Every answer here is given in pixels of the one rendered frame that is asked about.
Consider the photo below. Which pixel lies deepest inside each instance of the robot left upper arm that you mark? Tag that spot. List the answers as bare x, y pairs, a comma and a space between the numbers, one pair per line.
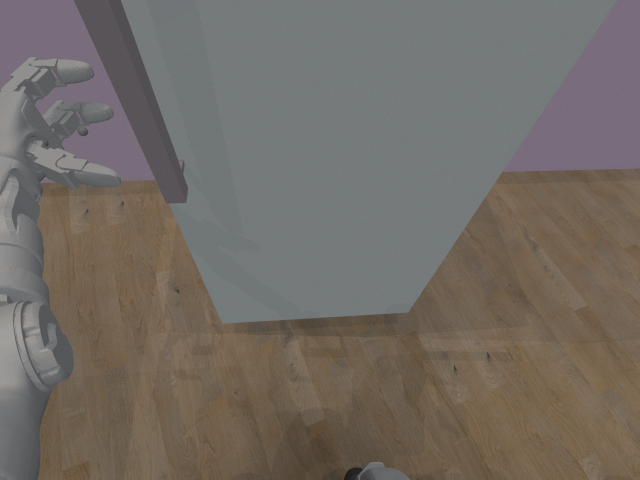
34, 356

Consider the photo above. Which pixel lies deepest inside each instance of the left robot hand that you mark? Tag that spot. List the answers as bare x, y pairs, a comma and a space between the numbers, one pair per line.
22, 125

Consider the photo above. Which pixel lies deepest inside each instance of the left robot forearm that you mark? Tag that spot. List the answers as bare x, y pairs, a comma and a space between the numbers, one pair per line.
21, 243

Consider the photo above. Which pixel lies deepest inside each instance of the handle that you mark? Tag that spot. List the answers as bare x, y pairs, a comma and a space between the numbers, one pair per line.
110, 31

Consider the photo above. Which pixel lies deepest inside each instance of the fridge door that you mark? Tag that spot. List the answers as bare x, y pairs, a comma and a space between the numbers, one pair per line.
335, 150

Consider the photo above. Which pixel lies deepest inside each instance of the robot right shin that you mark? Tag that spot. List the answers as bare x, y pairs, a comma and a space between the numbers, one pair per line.
372, 465

